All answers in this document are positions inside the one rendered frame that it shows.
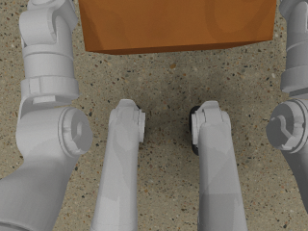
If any right robot shin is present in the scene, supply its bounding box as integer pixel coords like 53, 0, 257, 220
195, 100, 232, 147

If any robot right upper arm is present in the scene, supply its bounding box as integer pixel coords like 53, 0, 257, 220
266, 99, 308, 214

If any robot right forearm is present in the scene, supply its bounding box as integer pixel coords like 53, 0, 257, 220
278, 0, 308, 99

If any right robot foot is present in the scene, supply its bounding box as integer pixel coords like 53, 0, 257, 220
189, 106, 200, 156

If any carton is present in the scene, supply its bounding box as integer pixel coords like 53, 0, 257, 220
78, 0, 277, 56

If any robot left forearm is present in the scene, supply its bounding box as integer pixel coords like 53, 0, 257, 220
15, 0, 80, 149

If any robot left upper arm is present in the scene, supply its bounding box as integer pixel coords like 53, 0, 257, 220
0, 106, 93, 231

